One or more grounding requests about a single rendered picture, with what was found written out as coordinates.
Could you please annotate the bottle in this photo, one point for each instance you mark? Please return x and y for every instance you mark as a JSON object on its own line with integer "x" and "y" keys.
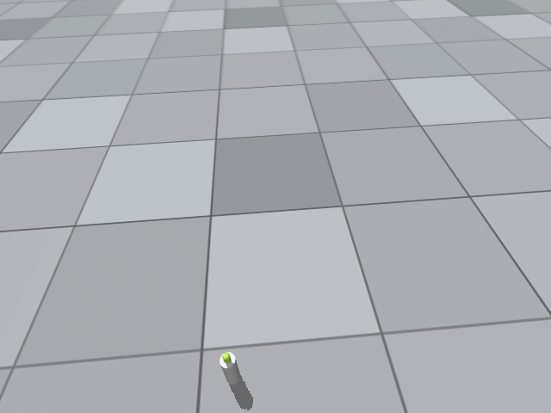
{"x": 230, "y": 368}

